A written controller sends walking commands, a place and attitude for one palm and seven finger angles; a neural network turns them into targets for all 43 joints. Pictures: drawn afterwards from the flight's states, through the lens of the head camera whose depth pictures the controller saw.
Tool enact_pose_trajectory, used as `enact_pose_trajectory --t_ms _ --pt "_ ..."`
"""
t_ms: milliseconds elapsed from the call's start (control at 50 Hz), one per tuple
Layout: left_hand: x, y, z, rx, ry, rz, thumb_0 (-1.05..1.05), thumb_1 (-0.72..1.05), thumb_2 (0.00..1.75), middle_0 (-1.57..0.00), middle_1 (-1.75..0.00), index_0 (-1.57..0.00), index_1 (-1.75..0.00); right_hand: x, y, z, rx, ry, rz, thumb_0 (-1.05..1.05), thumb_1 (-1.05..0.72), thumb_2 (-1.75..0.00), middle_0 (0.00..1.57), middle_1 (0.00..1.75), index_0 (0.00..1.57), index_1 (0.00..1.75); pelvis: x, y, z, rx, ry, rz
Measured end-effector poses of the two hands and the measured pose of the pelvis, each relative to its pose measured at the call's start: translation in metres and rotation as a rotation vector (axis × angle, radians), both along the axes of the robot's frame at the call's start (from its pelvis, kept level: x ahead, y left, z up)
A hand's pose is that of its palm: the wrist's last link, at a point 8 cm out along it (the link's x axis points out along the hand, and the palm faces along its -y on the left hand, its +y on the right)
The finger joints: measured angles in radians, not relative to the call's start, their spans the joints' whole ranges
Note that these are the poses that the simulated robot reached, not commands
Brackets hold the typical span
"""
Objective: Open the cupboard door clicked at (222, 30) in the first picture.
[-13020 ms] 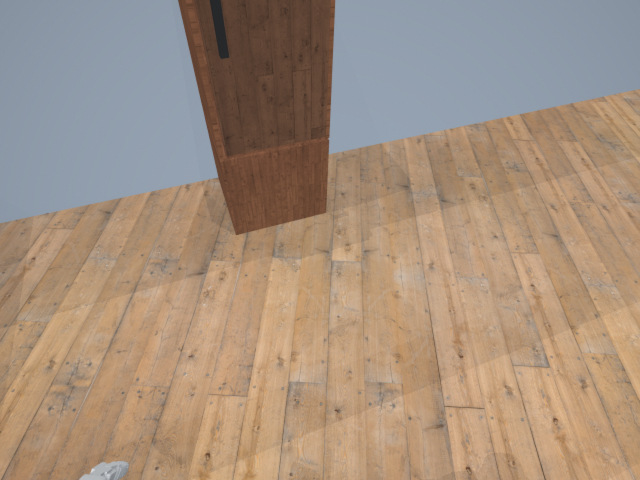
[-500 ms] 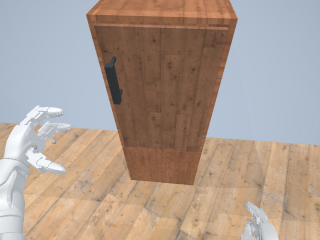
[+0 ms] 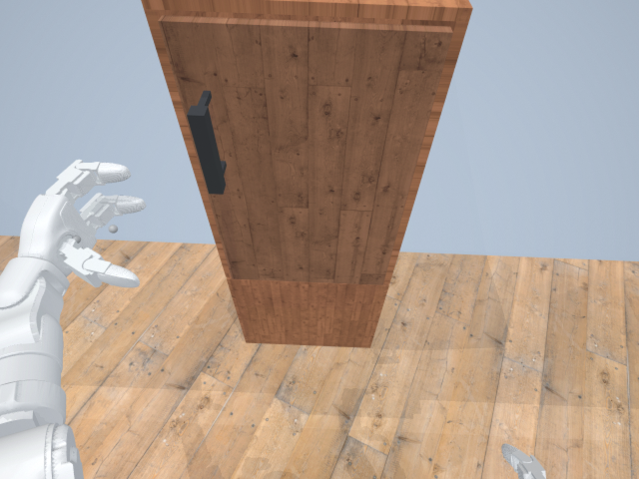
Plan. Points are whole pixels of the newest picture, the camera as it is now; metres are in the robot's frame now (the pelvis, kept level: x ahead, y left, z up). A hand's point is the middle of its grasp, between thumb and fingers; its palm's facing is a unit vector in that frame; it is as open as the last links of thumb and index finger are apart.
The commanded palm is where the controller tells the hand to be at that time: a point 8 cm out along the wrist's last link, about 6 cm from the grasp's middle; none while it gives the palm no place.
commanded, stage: move the hooked fingers beside the handle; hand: left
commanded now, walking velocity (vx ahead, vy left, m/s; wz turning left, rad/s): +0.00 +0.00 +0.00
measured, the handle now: (211, 144) +0.56 +0.19 +0.10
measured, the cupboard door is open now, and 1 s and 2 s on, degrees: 0 0 0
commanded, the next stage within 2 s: slide the fingers in behind the handle in 2.00 s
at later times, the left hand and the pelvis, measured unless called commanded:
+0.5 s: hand (149, 189) +0.44 +0.24 +0.12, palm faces -0.02 -1.00 +0.00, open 14.0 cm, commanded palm +0.42 +0.30 +0.11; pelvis +0.00 +0.00 -0.01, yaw +0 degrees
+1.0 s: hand (163, 157) +0.51 +0.24 +0.12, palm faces -0.02 -1.00 +0.00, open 14.0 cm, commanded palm +0.50 +0.29 +0.11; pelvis +0.01 +0.00 -0.01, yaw -1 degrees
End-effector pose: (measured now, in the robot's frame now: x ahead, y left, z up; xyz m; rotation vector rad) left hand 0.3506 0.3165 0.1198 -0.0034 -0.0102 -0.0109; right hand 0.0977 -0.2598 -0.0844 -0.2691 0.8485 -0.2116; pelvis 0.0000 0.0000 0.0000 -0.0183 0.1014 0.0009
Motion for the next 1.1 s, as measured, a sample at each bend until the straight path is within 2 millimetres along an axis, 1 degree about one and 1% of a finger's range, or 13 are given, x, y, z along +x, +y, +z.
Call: enact_pose_trajectory --t_ms 120,280,360,480,620,840,960,1100 --pt "0.018 -0.003 -0.003 -0.004 0.014 -0.003 -0.01 -0.50 0.30 -0.30 -1.20 -0.30 -1.20 -0.011 0.004 -0.004 0.002 0.050 -0.016 0.01 -0.91 -0.90 0.21 0.30 0.20 0.30 0.001 0.004 -0.001 -0.002 0.016 -0.002" --pt "0.040 -0.010 -0.001 -0.004 0.007 -0.010 -0.01 -0.50 0.30 -0.30 -1.20 -0.30 -1.20 -0.017 0.007 -0.008 0.009 0.090 -0.027 0.01 -0.91 -0.90 0.21 0.30 0.20 0.30 0.003 0.007 -0.002 -0.005 0.036 -0.004" --pt "0.051 -0.012 -0.002 -0.001 0.019 -0.007 -0.01 -0.50 0.30 -0.30 -1.20 -0.30 -1.20 -0.021 0.007 -0.010 0.010 0.112 -0.033 0.01 -0.91 -0.90 0.21 0.30 0.20 0.30 0.003 0.006 -0.003 -0.005 0.048 -0.004" --pt "0.066 -0.021 0.001 0.005 0.008 -0.012 -0.01 -0.50 0.30 -0.30 -1.20 -0.30 -1.20 -0.030 0.003 -0.015 0.009 0.159 -0.046 0.01 -0.91 -0.90 0.21 0.30 0.20 0.30 0.003 0.005 -0.005 -0.005 0.065 -0.005" --pt "0.084 -0.023 -0.002 0.001 0.030 0.000 -0.01 -0.50 0.30 -0.30 -1.20 -0.30 -1.20 -0.049 -0.005 -0.019 0.001 0.223 -0.082 0.00 -0.91 -0.90 0.21 0.30 0.20 0.30 0.002 0.001 -0.008 -0.005 0.088 -0.010" --pt "0.115 -0.021 0.002 0.004 0.025 -0.005 -0.01 -0.50 0.30 -0.30 -1.20 -0.30 -1.20 -0.090 -0.017 -0.021 -0.026 0.366 -0.153 0.00 -0.91 -0.90 0.21 0.30 0.20 0.30 0.003 -0.003 -0.012 -0.011 0.141 -0.017" --pt "0.130 -0.022 0.001 0.004 0.044 -0.014 -0.01 -0.50 0.30 -0.30 -1.20 -0.30 -1.20 -0.106 -0.017 -0.020 -0.030 0.428 -0.180 0.00 -0.91 -0.90 0.21 0.30 0.20 0.30 0.005 -0.003 -0.014 -0.015 0.164 -0.019" --pt "0.148 -0.023 0.001 0.008 0.037 -0.011 -0.01 -0.50 0.30 -0.30 -1.20 -0.30 -1.20 -0.116 -0.011 -0.020 -0.029 0.475 -0.199 0.00 -0.91 -0.90 0.21 0.30 0.20 0.30 0.008 0.000 -0.015 -0.020 0.193 -0.023"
